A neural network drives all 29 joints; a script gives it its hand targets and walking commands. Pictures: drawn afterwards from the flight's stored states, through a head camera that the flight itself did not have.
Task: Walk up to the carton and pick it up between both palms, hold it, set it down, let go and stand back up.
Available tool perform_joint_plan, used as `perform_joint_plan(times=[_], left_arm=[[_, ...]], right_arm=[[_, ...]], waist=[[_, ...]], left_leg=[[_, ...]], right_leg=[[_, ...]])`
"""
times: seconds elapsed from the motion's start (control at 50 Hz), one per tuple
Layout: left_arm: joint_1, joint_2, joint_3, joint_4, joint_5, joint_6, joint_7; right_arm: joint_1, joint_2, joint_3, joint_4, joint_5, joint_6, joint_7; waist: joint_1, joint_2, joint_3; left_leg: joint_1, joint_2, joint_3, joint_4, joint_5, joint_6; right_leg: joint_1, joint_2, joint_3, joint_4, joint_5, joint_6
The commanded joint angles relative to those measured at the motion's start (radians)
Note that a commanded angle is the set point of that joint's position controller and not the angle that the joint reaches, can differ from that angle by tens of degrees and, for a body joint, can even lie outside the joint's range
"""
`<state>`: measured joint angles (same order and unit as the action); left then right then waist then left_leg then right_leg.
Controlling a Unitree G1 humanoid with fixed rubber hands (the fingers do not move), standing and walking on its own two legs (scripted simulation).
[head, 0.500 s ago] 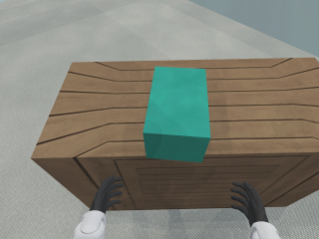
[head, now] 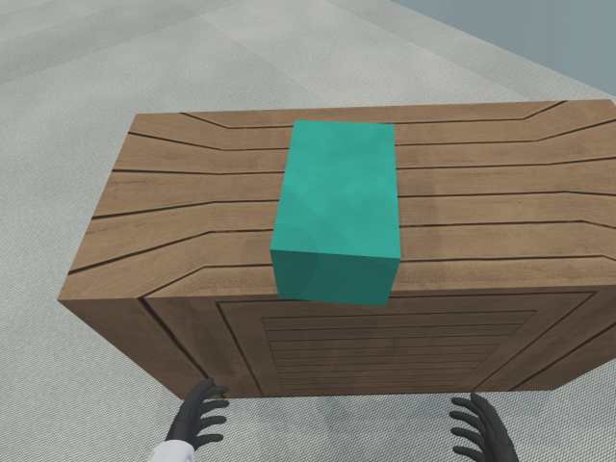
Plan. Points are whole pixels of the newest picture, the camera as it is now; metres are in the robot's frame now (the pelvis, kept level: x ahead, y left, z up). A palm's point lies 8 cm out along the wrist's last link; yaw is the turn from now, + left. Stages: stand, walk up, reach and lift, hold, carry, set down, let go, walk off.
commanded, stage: set down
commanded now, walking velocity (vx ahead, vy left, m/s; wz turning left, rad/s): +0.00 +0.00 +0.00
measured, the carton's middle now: (337, 208) +0.50 +0.02 -0.02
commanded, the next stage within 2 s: let go in 1.26 s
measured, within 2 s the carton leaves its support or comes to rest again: neither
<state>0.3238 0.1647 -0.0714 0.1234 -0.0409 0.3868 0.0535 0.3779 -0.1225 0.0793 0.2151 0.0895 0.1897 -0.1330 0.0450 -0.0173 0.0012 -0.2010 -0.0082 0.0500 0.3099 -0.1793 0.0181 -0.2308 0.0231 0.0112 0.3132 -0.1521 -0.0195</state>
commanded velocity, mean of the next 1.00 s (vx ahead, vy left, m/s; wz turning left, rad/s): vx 0.00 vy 0.00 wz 0.00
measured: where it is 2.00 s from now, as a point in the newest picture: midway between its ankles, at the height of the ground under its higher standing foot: outside the picture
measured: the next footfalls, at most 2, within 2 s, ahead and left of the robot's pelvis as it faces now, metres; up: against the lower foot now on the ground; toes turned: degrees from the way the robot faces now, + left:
none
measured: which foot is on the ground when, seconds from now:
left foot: down 0.00-1.00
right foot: down 0.00-1.00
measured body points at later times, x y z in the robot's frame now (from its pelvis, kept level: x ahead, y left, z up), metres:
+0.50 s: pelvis -0.01 +0.00 +0.00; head +0.04 +0.00 +0.44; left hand +0.14 +0.20 -0.10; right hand +0.13 -0.20 -0.11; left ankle -0.02 +0.10 -0.75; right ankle +0.00 -0.11 -0.75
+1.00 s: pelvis -0.03 -0.01 -0.01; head +0.05 +0.00 +0.43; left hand +0.13 +0.22 -0.14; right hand +0.12 -0.22 -0.15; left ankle -0.02 +0.10 -0.75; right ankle +0.00 -0.11 -0.75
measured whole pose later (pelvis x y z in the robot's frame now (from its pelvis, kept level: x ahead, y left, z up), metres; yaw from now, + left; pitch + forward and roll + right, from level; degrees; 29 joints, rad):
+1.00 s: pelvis -0.03 -0.01 -0.01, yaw +2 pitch +6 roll +0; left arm -0.02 0.17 0.02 0.58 0.01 0.57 0.04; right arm 0.05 -0.10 -0.04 0.74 0.00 0.27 -0.09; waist 0.02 -0.02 0.07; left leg -0.36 0.00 0.02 0.45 -0.19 0.00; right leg -0.37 0.03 -0.03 0.45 -0.17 -0.04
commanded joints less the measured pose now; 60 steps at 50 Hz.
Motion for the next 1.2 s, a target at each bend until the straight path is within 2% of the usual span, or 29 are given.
perform_joint_plan(times=[0.0,0.18,0.4,0.66,0.98,1.18], left_arm=[[-0.023,0.067,0.032,-0.116,0.007,-0.016,0.002],[-0.096,0.059,0.046,-0.043,0.016,0.027,0.009],[-0.179,0.054,0.07,0.07,0.031,0.097,0.009],[-0.299,0.07,0.093,0.209,0.04,0.137,-0.003],[-0.426,0.116,0.125,0.374,0.053,0.181,-0.008],[-0.505,0.151,0.135,0.446,0.06,0.24,-0.01]], right_arm=[[0.014,-0.059,-0.029,-0.112,-0.011,-0.023,-0.001],[-0.03,-0.055,-0.05,-0.042,-0.034,0.001,0.013],[-0.102,-0.063,-0.073,0.079,-0.051,0.038,0.023],[-0.214,-0.063,-0.105,0.252,-0.074,0.053,0.033],[-0.368,-0.057,-0.138,0.471,-0.089,0.069,0.042],[-0.467,-0.058,-0.149,0.589,-0.069,0.115,0.042]], waist=[[-0.001,0.02,-0.108],[-0.008,0.016,-0.101],[-0.008,0.016,-0.13],[-0.017,0.017,-0.166],[-0.02,0.017,-0.219],[-0.019,0.024,-0.265]], left_leg=[[-0.038,0.022,-0.024,-0.046,0.183,-0.034],[-0.059,0.026,-0.022,-0.047,0.109,-0.024],[-0.054,0.023,-0.026,-0.021,0.139,-0.026],[-0.073,0.024,-0.034,0.022,0.143,-0.025],[-0.144,0.029,-0.043,0.092,0.093,-0.017],[-0.217,0.031,-0.048,0.148,0.058,-0.012]], right_leg=[[0.145,-0.027,0.055,-0.015,0.164,-0.015],[0.131,-0.036,0.05,0.0,0.125,-0.016],[0.136,-0.033,0.043,0.019,0.152,-0.024],[0.108,-0.032,0.029,0.047,0.142,-0.027],[0.06,-0.042,0.02,0.103,0.086,-0.031],[0.013,-0.05,0.018,0.155,0.051,-0.033]])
